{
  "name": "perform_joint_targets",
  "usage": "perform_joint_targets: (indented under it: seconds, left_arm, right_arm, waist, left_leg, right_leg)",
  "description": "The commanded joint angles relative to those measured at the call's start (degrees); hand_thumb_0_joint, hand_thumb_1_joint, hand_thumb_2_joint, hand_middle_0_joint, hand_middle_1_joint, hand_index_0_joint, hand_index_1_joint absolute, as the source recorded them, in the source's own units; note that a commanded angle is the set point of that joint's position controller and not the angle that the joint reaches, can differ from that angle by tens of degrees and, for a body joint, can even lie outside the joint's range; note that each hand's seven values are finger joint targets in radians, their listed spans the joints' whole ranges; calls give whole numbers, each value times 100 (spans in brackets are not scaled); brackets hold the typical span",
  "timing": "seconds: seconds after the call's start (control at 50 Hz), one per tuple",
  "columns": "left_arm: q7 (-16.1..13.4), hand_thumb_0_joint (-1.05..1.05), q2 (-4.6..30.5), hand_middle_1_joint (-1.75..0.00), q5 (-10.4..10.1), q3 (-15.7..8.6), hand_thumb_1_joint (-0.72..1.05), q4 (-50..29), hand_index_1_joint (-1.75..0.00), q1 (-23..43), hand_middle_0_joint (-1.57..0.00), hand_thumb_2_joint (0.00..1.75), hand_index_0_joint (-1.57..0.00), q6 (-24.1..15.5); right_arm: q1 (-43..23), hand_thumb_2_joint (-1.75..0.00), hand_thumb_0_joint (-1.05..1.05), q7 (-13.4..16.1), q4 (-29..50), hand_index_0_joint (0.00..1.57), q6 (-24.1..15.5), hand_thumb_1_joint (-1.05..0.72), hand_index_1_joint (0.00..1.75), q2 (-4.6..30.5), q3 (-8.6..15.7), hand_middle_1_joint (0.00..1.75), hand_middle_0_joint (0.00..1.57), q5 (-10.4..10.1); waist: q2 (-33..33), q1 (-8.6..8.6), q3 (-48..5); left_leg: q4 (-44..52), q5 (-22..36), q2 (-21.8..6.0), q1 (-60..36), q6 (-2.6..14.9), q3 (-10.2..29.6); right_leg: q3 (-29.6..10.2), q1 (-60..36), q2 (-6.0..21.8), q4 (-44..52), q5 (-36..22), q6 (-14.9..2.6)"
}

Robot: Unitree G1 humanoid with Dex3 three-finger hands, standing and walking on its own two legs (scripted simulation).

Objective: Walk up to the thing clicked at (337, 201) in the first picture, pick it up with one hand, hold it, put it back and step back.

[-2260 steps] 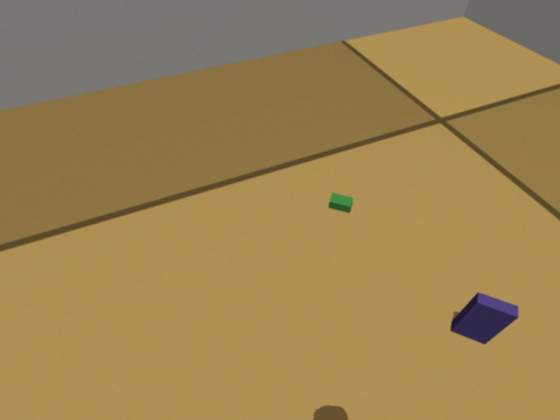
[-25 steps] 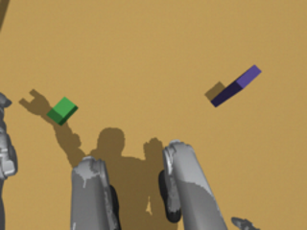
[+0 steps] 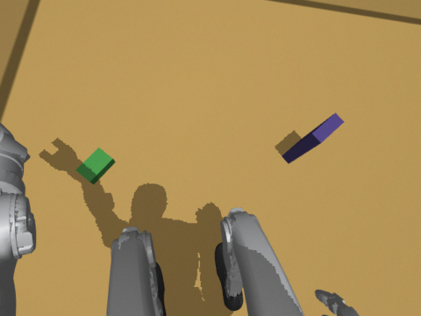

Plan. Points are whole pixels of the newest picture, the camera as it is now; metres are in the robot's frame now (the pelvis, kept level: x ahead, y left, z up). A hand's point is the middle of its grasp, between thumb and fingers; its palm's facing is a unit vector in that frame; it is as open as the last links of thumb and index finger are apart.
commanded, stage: go down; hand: left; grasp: from above
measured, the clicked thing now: (96, 166) +0.53 +0.28 -0.49
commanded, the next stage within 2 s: approach in 0.96 s
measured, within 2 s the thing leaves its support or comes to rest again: neither
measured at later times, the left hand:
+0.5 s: hand out of the picture +0.48 +0.35 -0.07, palm faces -0.28 -0.28 -0.92, open 13.3 cm
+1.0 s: hand out of the picture +0.49 +0.35 -0.05, palm faces -0.30 -0.27 -0.92, open 13.5 cm
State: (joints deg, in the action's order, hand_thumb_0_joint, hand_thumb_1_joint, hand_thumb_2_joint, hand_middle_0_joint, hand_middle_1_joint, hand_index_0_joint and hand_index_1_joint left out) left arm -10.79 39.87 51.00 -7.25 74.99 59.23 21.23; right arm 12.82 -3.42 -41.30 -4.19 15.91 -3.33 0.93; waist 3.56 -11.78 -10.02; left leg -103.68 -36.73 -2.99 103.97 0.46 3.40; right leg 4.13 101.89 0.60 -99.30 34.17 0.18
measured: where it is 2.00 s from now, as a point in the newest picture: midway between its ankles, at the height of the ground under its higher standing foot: (194, 298)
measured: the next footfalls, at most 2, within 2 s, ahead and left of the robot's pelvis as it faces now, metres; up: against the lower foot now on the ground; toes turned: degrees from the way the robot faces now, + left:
none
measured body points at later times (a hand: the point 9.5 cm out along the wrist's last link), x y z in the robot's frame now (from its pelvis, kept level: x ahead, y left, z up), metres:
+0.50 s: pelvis +0.01 +0.00 +0.02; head +0.23 +0.03 +0.42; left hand +0.49 +0.36 -0.01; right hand +0.06 -0.26 -0.10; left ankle +0.06 +0.12 -0.48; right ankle +0.08 -0.13 -0.48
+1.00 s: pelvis +0.02 +0.01 +0.04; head +0.23 +0.04 +0.43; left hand +0.50 +0.36 +0.00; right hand +0.06 -0.26 -0.08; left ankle +0.06 +0.12 -0.48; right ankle +0.08 -0.13 -0.48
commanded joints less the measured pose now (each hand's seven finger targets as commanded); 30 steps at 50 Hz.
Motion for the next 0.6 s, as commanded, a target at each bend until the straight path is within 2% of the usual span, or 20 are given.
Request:
perform_joint_targets:
  seconds: [0.0,0.02,0.12,0.16,0.26,0.3,0.36,0.38,0.4,0.42,0.46,0.48,0.5,0.52,0.58]
  left_arm:
    - [-301,0,1721,-114,158,-55,-46,-785,-111,1876,-10,95,-13,38]
    - [-346,0,1816,-114,179,-96,-45,-840,-111,1929,-10,96,-13,32]
    - [-427,0,1665,-115,73,-107,-45,-768,-112,1780,-10,95,-13,27]
    - [-449,0,1856,-114,77,-180,-45,-849,-111,1806,-10,94,-13,21]
    - [-386,0,1760,-114,67,-159,-45,-1034,-111,1702,-10,94,-13,6]
    - [-397,0,1837,-114,96,-193,-45,-1073,-111,1714,-10,94,-13,-11]
    - [-351,0,1768,-116,80,-183,-43,-1069,-112,1553,-10,94,-14,-29]
    - [-356,0,1925,-116,71,-272,-43,-1342,-112,1643,-10,93,-14,-54]
    - [-329,0,1839,-115,94,-211,-44,-1075,-111,1492,-10,93,-14,-22]
    - [-315,0,1835,-114,55,-227,-44,-1273,-110,1662,-10,90,-14,-53]
    - [-312,0,1866,-115,92,-235,-44,-1190,-111,1560,-10,93,-14,-51]
    - [-293,0,1714,-114,105,-159,-45,-1049,-109,1493,-10,91,-13,-47]
    - [-299,0,1883,-114,106,-235,-45,-1355,-110,1726,-10,91,-13,-91]
    - [-299,0,1794,-115,138,-188,-44,-1176,-112,1602,-11,95,-14,-72]
    - [-331,0,1772,-113,138,-160,-46,-1120,-109,1615,-10,91,-13,-99]
  right_arm:
    - [1079,-89,0,91,116,20,-116,-89,30,1097,374,30,20,-33]
    - [1066,-89,0,105,130,20,-123,-89,30,1080,369,30,20,-36]
    - [1093,-90,0,103,116,20,-184,-89,30,985,370,30,20,-28]
    - [1088,-89,0,104,100,20,-192,-89,30,1025,393,30,20,-26]
    - [1139,-90,0,79,48,20,-210,-89,30,1019,434,30,20,-32]
    - [1147,-90,0,66,46,20,-203,-89,30,1003,427,30,20,-17]
    - [1213,-90,0,44,15,20,-211,-90,30,978,420,30,20,-5]
    - [1199,-90,0,38,50,20,-209,-89,30,972,459,30,20,-19]
    - [1175,-90,0,25,30,20,-203,-89,30,965,431,30,20,-13]
    - [1201,-90,0,18,46,20,-205,-90,30,950,441,30,20,-2]
    - [1166,-90,0,6,36,20,-205,-89,30,986,456,30,20,-6]
    - [1175,-90,0,-6,24,20,-203,-90,30,947,434,30,20,-1]
    - [1162,-90,0,-8,62,20,-204,-90,30,954,455,30,20,-3]
    - [1164,-90,0,-7,54,20,-196,-90,30,970,459,30,20,-7]
    - [1150,-90,0,0,56,20,-189,-90,30,939,453,30,20,-22]
  waist:
    - [1094,-3,-3528]
    - [1092,14,-3519]
    - [1027,-18,-3350]
    - [997,44,-3483]
    - [1297,54,-3683]
    - [1204,59,-3737]
    - [1146,6,-3597]
    - [1139,119,-3816]
    - [1155,92,-3705]
    - [1133,23,-3690]
    - [1107,91,-3669]
    - [1133,31,-3521]
    - [1179,75,-3679]
    - [1175,83,-3685]
    - [1030,39,-3451]
  left_leg:
    - [1310,1376,120,-2588,83,-182]
    - [1387,1283,127,-2563,70,-160]
    - [1476,1290,103,-2533,75,-156]
    - [1447,1298,102,-2535,97,-192]
    - [1513,1819,60,-3136,50,-92]
    - [1464,1895,62,-3096,78,-126]
    - [1482,1893,70,-2976,101,-134]
    - [1551,1855,63,-3105,96,-130]
    - [1534,1904,67,-3080,95,-150]
    - [1512,1902,67,-3047,108,-144]
    - [1575,1856,63,-3115,95,-122]
    - [1579,1926,61,-3134,92,-112]
    - [1614,1904,55,-3230,86,-90]
    - [1622,1934,49,-3295,91,-105]
    - [1685,1630,68,-3001,115,-162]
  right_leg:
    - [66,-2131,-300,1181,-1098,-240]
    - [74,-2179,-293,1201,-1030,-244]
    - [68,-2290,-307,1303,-1056,-232]
    - [36,-2440,-312,1365,-1093,-222]
    - [85,-2267,-311,1286,-1338,-269]
    - [62,-2411,-314,1345,-1475,-248]
    - [42,-2530,-304,1401,-1520,-228]
    - [42,-2631,-306,1455,-1477,-232]
    - [21,-2607,-305,1453,-1518,-234]
    - [22,-2621,-297,1478,-1539,-224]
    - [26,-2608,-298,1486,-1472,-235]
    - [35,-2531,-298,1493,-1495,-237]
    - [46,-2563,-298,1483,-1458,-244]
    - [36,-2581,-314,1526,-1480,-242]
    - [1,-2739,-315,1680,-1362,-221]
